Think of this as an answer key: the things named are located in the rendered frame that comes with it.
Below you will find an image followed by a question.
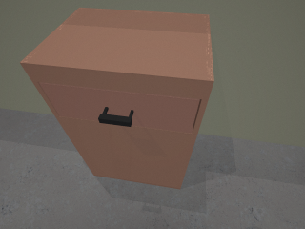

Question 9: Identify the cabinet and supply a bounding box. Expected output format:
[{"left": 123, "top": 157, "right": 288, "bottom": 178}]
[{"left": 20, "top": 7, "right": 214, "bottom": 190}]

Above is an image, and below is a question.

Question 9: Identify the drawer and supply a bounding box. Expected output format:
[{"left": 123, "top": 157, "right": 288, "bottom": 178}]
[{"left": 39, "top": 82, "right": 200, "bottom": 133}]

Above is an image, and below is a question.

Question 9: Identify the handle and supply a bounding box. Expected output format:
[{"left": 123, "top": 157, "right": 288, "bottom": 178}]
[{"left": 98, "top": 107, "right": 134, "bottom": 127}]

